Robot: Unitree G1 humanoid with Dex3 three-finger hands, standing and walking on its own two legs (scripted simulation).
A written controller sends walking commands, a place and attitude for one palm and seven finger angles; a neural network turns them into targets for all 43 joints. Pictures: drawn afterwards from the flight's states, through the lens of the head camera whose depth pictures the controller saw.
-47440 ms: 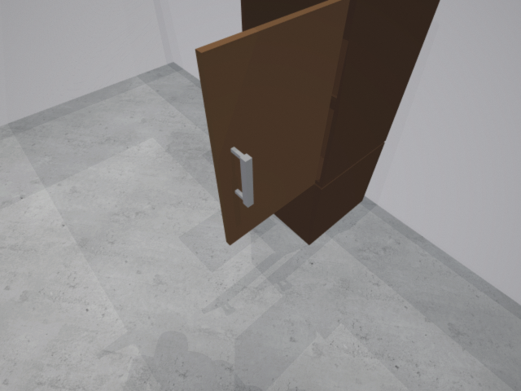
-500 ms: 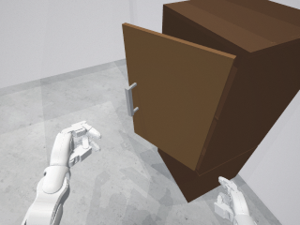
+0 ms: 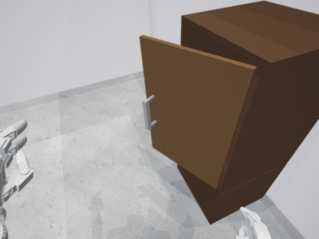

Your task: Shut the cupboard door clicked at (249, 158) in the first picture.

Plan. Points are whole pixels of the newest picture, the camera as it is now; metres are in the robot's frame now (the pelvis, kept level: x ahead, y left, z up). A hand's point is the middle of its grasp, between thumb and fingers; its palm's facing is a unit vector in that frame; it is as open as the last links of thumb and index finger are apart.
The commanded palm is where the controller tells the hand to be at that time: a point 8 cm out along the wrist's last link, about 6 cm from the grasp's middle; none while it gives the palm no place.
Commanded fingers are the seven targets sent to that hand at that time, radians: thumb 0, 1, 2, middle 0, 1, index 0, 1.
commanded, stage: draw the hand back to the body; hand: left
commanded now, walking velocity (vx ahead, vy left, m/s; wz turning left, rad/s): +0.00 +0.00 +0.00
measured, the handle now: (150, 113) +0.62 +0.12 -0.06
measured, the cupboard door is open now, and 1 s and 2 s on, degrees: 26 26 26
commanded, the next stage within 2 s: step back with the hand held close in 0.28 s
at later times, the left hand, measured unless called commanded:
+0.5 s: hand (42, 175) +0.18 +0.25 +0.16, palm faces +0.44 -0.79 -0.43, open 7.4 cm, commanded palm +0.13 +0.28 +0.17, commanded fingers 0.00 0.90 0.90 -0.20 -0.30 -0.20 -0.30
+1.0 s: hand (21, 188) +0.16 +0.28 +0.15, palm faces +0.39 -0.78 -0.49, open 7.4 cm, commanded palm +0.10 +0.31 +0.17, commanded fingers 0.00 0.90 0.90 -0.20 -0.30 -0.20 -0.30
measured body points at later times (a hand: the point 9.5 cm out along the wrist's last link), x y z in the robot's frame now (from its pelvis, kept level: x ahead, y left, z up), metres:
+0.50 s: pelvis -0.01 -0.02 +0.00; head -0.03 -0.04 +0.45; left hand +0.15 +0.29 +0.18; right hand +0.18 -0.24 -0.09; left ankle -0.01 +0.07 -0.74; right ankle -0.03 -0.11 -0.74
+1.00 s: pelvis -0.05 +0.01 -0.01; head -0.05 +0.02 +0.44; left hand +0.13 +0.32 +0.18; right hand +0.12 -0.24 -0.08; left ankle -0.01 +0.07 -0.74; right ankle -0.03 -0.11 -0.74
